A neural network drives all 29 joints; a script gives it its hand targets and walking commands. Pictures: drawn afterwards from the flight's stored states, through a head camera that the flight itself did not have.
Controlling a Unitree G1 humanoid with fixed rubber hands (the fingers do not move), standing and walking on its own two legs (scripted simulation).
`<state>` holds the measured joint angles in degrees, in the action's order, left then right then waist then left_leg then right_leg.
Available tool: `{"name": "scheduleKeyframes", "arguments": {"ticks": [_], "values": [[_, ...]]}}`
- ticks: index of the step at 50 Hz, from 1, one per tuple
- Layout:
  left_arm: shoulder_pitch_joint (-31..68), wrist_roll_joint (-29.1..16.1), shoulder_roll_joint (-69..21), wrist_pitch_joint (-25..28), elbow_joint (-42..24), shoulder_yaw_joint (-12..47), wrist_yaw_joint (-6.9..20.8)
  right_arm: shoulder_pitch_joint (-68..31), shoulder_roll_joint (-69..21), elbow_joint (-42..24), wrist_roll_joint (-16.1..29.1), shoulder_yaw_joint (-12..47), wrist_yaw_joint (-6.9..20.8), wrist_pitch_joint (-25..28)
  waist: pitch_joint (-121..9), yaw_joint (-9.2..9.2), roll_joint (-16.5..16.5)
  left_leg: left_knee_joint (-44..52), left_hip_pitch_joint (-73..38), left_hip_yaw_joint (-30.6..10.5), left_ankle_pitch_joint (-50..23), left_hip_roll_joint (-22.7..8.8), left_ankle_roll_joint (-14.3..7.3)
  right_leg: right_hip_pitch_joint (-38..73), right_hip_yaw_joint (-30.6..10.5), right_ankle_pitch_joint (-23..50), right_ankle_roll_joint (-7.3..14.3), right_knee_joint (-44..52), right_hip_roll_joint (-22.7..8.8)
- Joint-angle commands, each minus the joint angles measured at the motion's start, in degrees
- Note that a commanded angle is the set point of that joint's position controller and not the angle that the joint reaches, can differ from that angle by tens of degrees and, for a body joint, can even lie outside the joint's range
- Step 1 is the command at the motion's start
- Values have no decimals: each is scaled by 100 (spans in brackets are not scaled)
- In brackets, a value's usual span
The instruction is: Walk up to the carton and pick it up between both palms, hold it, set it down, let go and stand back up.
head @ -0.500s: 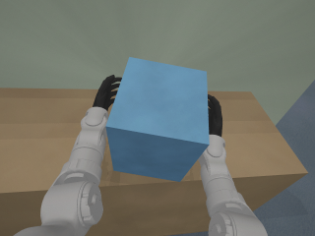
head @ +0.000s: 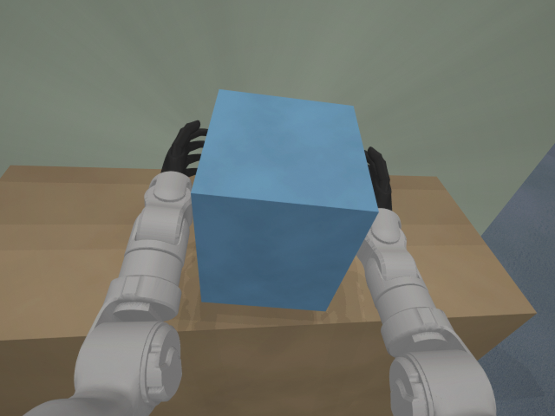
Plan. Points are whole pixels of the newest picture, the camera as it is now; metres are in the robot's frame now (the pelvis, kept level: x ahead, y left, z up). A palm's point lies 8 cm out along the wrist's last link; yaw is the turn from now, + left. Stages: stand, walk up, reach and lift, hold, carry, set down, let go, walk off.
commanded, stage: reach and lift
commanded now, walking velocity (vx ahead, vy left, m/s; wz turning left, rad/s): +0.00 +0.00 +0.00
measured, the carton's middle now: (275, 206) +0.40 +0.00 +0.13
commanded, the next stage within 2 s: hold in 1.58 s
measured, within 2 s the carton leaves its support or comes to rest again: neither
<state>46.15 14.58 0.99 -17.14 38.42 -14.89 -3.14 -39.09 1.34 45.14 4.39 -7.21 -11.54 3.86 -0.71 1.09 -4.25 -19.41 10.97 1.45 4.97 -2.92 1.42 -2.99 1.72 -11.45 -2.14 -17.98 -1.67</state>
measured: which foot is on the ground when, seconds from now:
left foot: down 0.00-1.00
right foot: down 0.00-1.00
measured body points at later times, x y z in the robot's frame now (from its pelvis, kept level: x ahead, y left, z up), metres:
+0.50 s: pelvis -0.01 +0.00 +0.00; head -0.04 +0.04 +0.45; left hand +0.41 +0.16 +0.19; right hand +0.40 -0.13 +0.20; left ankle +0.06 +0.13 -0.75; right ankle -0.02 -0.14 -0.75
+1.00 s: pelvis -0.01 +0.00 +0.00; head -0.06 +0.03 +0.45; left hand +0.39 +0.16 +0.22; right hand +0.40 -0.14 +0.24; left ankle +0.06 +0.13 -0.75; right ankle -0.02 -0.14 -0.75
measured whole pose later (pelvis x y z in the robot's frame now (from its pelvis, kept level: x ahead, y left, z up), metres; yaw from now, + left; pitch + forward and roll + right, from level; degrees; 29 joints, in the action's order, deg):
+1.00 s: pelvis -0.01 +0.00 +0.00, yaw +0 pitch -5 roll -1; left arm 48.3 14.6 1.3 -39.3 26.7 -15.4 -5.9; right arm -52.8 6.5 45.1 12.9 -3.8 -8.9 -18.1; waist -2.5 2.6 -2.5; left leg -19.4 9.3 1.4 4.7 -2.9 1.4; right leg -1.4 1.7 -11.2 -2.2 -18.0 -1.7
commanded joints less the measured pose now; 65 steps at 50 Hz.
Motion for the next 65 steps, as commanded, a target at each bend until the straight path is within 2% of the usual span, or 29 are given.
{"name": "scheduleKeyframes", "arguments": {"ticks": [1, 2, 4, 6, 7, 10, 18, 22, 26, 30, 31, 32, 33, 34, 36, 37, 38, 40, 41, 44, 46, 48, 53, 54, 56, 57, 61, 63, 65], "values": [[3994, -371, -3850, 83, -1455, 2179, 1067, -5784, -3237, -1755, 195, 2258, 604, 153, -3109, 188, 410, -53, -2216, 280, -1230, 376, -65, 119, 294, 1451, -173, 280, 380], [3779, -368, -3845, -12, -1292, 2186, 1052, -5815, -3165, -1736, 213, 2209, 607, 86, -2856, 120, 354, -24, -2129, 259, -1169, 377, -50, 55, 298, 1359, -167, 284, 410], [4232, -398, -3861, -38, -1348, 2246, 1092, -5731, -3113, -1380, 116, 1948, 625, 20, -2761, 339, 526, 55, -2152, 268, -886, 336, -13, -100, 335, 1021, -149, 349, 402], [4320, -617, -4005, -129, -1537, 2435, 975, -6136, -3191, -1720, 302, 2141, 667, -31, -3195, 246, 640, -81, -2360, 163, -1187, 288, 25, -197, 363, 1070, -102, 317, 431], [4329, -559, -4112, -196, -1298, 2424, 934, -6342, -3120, -1595, 180, 1829, 712, -48, -2957, 310, 784, -37, -2190, 190, -883, 291, 81, -423, 364, 682, -24, 401, 457], [4394, -469, -3972, -289, -1305, 2213, 958, -6255, -3133, -1422, 161, 1809, 714, -138, -2869, 279, 583, 78, -2212, 226, -661, 299, -4, -332, 385, 501, -59, 433, 446], [4864, -788, -3979, -553, -1866, 2539, 749, -6574, -3309, -1537, 619, 2028, 728, -477, -3203, 277, 836, -56, -2299, 150, -850, 348, 54, -410, 297, 615, -49, 386, 485], [5059, -885, -3839, -706, -2073, 2609, 728, -6415, -3257, -1386, 593, 1990, 730, -760, -3060, 437, 665, -40, -2210, 98, -728, 382, -10, -342, 303, 549, -99, 373, 436], [4854, -1089, -3945, -873, -2436, 2837, 670, -6718, -3359, -2085, 1009, 2405, 646, -817, -3756, 459, 733, -295, -2500, 58, -1506, 408, 56, -180, 295, 1290, -98, 269, 486], [4621, -973, -3909, -1124, -2347, 2716, 639, -6672, -3287, -2156, 1090, 2408, 597, -1077, -3463, 425, 722, -266, -2501, 33, -1398, 436, 68, -137, 256, 1329, -139, 289, 500], [4916, -1050, -3795, -1140, -2734, 2775, 611, -6601, -3331, -2088, 1233, 2508, 608, -1148, -3597, 480, 826, -318, -2591, -2, -1568, 441, 69, -150, 231, 1462, -140, 236, 507], [4703, -978, -3610, -1215, -2406, 2587, 656, -6315, -3203, -1714, 1110, 2396, 587, -1341, -3046, 564, 579, -265, -2431, -7, -1388, 446, 52, -96, 247, 1367, -154, 314, 480], [4711, -1035, -3739, -1267, -2825, 2646, 655, -6556, -3361, -2221, 1410, 2696, 562, -1341, -3561, 438, 558, -319, -2581, 7, -1759, 473, 46, 172, 209, 1780, -178, 230, 516], [4646, -1068, -3645, -1316, -2441, 2588, 689, -6500, -3295, -2012, 1299, 2582, 520, -1406, -3238, 506, 481, -271, -2418, -16, -1428, 477, 50, 5, 199, 1641, -177, 287, 502], [5002, -1167, -3673, -1395, -2673, 2741, 658, -6883, -3343, -2353, 1425, 2664, 557, -1499, -3515, 544, 595, -286, -2406, 1, -1248, 492, 56, -7, 229, 1360, -182, 275, 527], [5029, -1165, -3737, -1408, -2570, 2732, 570, -6933, -3359, -2156, 1459, 2515, 581, -1551, -3351, 487, 813, -268, -2336, 6, -1144, 484, 96, -308, 222, 1130, -150, 276, 530], [5060, -1075, -3642, -1479, -2207, 2553, 627, -6817, -3284, -1761, 1326, 2307, 593, -1685, -2772, 531, 645, -130, -2141, -9, -512, 468, 15, -459, 216, 474, -148, 411, 473], [5295, -1271, -3779, -1502, -3012, 2805, 533, -6929, -3569, -2326, 1533, 2583, 611, -1650, -3659, 479, 787, -202, -2398, 6, -1113, 463, 35, -218, 150, 1157, -138, 294, 514], [5333, -1404, -3756, -1527, -2956, 2919, 501, -7044, -3520, -2324, 1657, 2684, 608, -1740, -3717, 556, 716, -268, -2444, -53, -1289, 438, 83, -233, 150, 1253, -108, 298, 505], [5502, -1263, -3592, -1639, -2441, 2566, 516, -7269, -3530, -1995, 1576, 2435, 663, -1938, -2988, 440, 545, -79, -2014, 18, -423, 489, -45, -404, 112, 462, -175, 408, 500], [5299, -1275, -3721, -1721, -2508, 2595, 506, -7290, -3572, -2276, 1646, 2542, 632, -1982, -3302, 447, 562, -112, -2111, -13, -608, 493, -42, -301, 120, 729, -180, 359, 519], [5695, -1299, -3519, -1657, -2453, 2432, 486, -7288, -3496, -1790, 1545, 2328, 680, -2091, -3152, 421, 501, -61, -1961, -5, -248, 478, -70, -541, 123, 359, -146, 401, 510], [6013, -1435, -3472, -1688, -2856, 2479, 419, -7061, -3708, -1607, 1766, 2418, 715, -2277, -3461, 419, 749, -116, -2123, -28, -512, 506, -38, -497, 98, 644, -181, 339, 516], [5934, -1401, -3415, -1684, -2832, 2369, 405, -6938, -3699, -1537, 1743, 2403, 713, -2321, -3385, 343, 575, -113, -2049, -34, -566, 489, -78, -446, 61, 759, -195, 337, 526], [5898, -1397, -3234, -1724, -2873, 2309, 468, -6765, -3729, -1535, 1790, 2518, 644, -2455, -3441, 439, 441, -147, -2031, -18, -667, 551, -120, -169, 30, 1113, -246, 334, 486], [5960, -1381, -3321, -1763, -2660, 2286, 478, -6944, -3587, -1418, 1798, 2358, 645, -2487, -3195, 403, 678, -111, -1970, 5, -459, 553, -47, -433, 65, 725, -215, 362, 495], [5981, -1368, -3213, -1858, -2675, 2246, 534, -6812, -3489, -1204, 1783, 2240, 620, -2617, -2972, 533, 634, -91, -1898, -1, -478, 538, -32, -365, 17, 735, -214, 365, 491], [5943, -1461, -3291, -1850, -2594, 2307, 529, -7246, -3562, -1661, 1841, 2246, 635, -2535, -3392, 450, 515, -99, -1983, 39, -492, 531, -47, -404, 22, 684, -213, 400, 497], [6040, -1474, -3356, -1871, -2714, 2352, 479, -7233, -3661, -1651, 1913, 2373, 636, -2584, -3394, 410, 705, -153, -1969, -33, -638, 539, -40, -414, 0, 753, -182, 374, 536]]}}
